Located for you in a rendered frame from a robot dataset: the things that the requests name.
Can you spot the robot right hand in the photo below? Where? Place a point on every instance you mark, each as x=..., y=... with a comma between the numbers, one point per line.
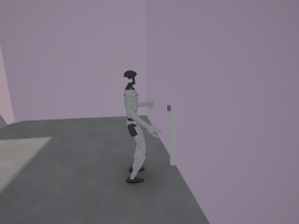
x=151, y=129

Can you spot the robot left hand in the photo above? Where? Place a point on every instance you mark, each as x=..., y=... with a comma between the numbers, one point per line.
x=149, y=104

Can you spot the left robot forearm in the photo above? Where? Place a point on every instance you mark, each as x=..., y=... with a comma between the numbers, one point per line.
x=140, y=104

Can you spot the right robot thigh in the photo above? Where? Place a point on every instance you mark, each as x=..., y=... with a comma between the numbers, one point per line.
x=139, y=139

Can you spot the panel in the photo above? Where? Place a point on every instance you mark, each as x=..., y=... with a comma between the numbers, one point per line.
x=173, y=138

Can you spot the humanoid robot head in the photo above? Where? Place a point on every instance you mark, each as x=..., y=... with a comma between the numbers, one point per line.
x=131, y=75

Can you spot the right robot upper arm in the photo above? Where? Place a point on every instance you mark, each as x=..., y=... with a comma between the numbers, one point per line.
x=130, y=101

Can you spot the right robot forearm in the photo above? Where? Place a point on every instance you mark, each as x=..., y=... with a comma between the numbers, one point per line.
x=136, y=118

